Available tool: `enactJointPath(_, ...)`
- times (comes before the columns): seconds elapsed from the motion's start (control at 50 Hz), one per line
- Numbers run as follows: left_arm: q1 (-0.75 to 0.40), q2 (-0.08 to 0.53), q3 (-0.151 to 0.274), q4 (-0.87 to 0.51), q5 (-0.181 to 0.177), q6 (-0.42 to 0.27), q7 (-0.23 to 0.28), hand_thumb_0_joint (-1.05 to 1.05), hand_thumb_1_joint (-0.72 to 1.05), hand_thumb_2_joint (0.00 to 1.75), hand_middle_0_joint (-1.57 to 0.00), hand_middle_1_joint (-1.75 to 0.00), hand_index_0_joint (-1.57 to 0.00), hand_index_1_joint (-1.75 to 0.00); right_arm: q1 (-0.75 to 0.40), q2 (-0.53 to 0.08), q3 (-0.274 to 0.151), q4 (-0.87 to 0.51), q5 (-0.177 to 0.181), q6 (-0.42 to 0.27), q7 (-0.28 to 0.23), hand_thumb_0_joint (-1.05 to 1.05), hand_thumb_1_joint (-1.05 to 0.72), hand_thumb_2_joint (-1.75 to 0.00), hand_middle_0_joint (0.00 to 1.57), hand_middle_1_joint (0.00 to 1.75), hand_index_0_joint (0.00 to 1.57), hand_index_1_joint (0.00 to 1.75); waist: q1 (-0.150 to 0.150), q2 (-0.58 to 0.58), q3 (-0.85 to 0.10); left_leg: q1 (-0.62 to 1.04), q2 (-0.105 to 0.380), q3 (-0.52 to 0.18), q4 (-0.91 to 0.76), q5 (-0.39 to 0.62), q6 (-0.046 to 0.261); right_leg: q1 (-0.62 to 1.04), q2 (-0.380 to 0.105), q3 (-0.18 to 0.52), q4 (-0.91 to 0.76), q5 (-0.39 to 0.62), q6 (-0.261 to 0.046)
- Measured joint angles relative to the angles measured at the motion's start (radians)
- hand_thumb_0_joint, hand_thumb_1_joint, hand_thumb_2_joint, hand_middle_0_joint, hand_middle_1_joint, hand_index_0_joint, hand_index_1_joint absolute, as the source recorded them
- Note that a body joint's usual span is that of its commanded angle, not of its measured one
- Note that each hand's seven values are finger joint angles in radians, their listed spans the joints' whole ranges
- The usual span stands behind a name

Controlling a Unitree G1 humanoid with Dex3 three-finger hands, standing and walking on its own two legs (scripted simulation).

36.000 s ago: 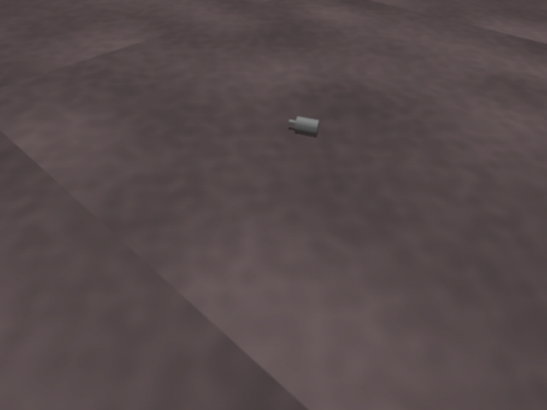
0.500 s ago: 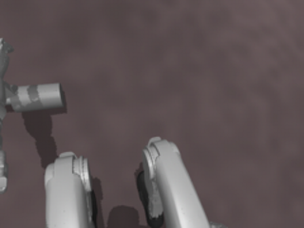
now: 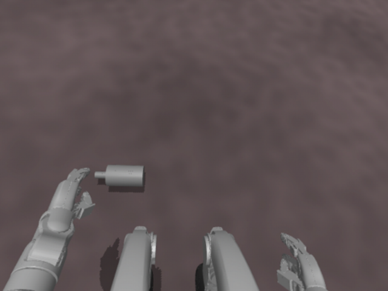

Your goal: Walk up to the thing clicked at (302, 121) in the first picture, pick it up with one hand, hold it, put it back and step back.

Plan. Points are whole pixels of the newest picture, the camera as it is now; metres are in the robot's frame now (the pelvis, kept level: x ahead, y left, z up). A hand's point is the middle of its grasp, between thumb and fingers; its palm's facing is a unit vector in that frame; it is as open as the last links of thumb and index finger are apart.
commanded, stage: home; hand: left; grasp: from above
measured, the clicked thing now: (119, 175) +0.55 +0.24 -0.52
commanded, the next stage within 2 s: none
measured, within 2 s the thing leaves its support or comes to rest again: neither
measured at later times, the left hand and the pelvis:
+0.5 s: hand (58, 229) +0.24 +0.19 +0.08, palm faces +0.09 -0.97 -0.22, open 7.4 cm; pelvis +0.06 +0.00 +0.15, yaw +2 degrees
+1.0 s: hand (50, 243) +0.22 +0.18 +0.11, palm faces +0.10 -0.97 -0.21, open 7.4 cm; pelvis +0.07 +0.00 +0.16, yaw +3 degrees
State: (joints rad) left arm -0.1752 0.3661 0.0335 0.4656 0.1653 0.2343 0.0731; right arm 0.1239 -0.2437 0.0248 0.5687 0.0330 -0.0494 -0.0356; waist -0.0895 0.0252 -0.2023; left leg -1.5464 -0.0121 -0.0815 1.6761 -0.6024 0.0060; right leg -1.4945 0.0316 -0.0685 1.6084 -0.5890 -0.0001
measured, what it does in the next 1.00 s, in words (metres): rises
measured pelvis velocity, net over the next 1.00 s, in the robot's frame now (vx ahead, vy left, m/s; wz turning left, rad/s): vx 0.07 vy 0.00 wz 0.06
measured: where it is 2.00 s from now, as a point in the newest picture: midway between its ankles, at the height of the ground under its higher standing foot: outside the picture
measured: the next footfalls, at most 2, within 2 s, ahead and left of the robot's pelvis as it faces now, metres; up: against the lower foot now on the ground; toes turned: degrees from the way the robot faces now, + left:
none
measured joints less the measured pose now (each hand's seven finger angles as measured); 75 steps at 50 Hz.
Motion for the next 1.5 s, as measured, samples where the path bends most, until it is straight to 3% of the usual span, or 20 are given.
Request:
enactJointPath(0.2,0.19,-0.084,0.027,-0.141,-0.166,0.089,0.026,0.01,0.9,0.9,-0.2,-0.3,-0.21,-0.3,0.049,0.03,0.037,0.0,0.01,-0.049,-0.065,0.01,-0.9,-0.9,0.2,0.3,0.2,0.3,0.006,0.002,0.012,0.325,0.005,0.0,-0.263,0.045,-0.003,0.325,0.002,0.006,-0.264,0.046,-0.005)
enactJointPath(0.36,0.395,-0.123,0.026,-0.308,-0.225,0.146,0.015,0.01,0.91,0.9,-0.2,-0.3,-0.21,-0.3,0.124,0.033,0.039,-0.011,0.007,-0.073,-0.11,0.01,-0.9,-0.9,0.2,0.3,0.2,0.3,0.006,0.017,0.029,0.576,0.012,0.003,-0.471,0.082,-0.001,0.578,0.007,0.014,-0.48,0.09,-0.006)
enactJointPath(0.52,0.61,-0.141,0.001,-0.498,-0.231,0.174,0.003,0.01,0.91,0.9,-0.2,-0.3,-0.2,-0.3,0.185,0.029,0.02,-0.04,-0.003,-0.103,-0.142,0.01,-0.9,-0.9,0.2,0.3,0.2,0.3,0.019,0.028,0.025,0.771,0.014,0.011,-0.626,0.11,0.002,0.773,0.007,0.026,-0.639,0.122,-0.004)
enactJointPath(0.64,0.691,-0.141,-0.009,-0.578,-0.225,0.19,-0.017,0.01,0.91,0.9,-0.2,-0.3,-0.2,-0.3,0.186,0.026,0.015,-0.052,-0.011,-0.129,-0.152,0.01,-0.9,-0.9,0.2,0.3,0.2,0.3,0.034,0.035,0.014,0.851,0.011,0.011,-0.677,0.117,0.004,0.853,0.003,0.027,-0.69,0.128,-0.003)
enactJointPath(0.9,0.671,-0.14,-0.008,-0.56,-0.214,0.203,-0.051,0.01,0.91,0.9,-0.2,-0.3,-0.2,-0.3,0.151,0.023,0.019,-0.058,-0.024,-0.18,-0.147,0.01,-0.9,-0.9,0.2,0.3,0.2,0.3,0.048,0.015,0.044,0.874,0.006,0.002,-0.684,0.124,-0.002,0.877,-0.001,0.018,-0.69,0.127,-0.007)
enactJointPath(1.5,0.673,-0.141,-0.009,-0.569,-0.214,0.199,-0.05,0.01,0.91,0.9,-0.2,-0.3,-0.2,-0.3,0.178,0.022,0.01,-0.03,-0.024,-0.186,-0.15,0.01,-0.9,-0.9,0.2,0.3,0.2,0.3,0.045,0.022,0.035,0.87,0.011,0.012,-0.674,0.11,-0.004,0.866,0.003,0.028,-0.673,0.114,-0.009)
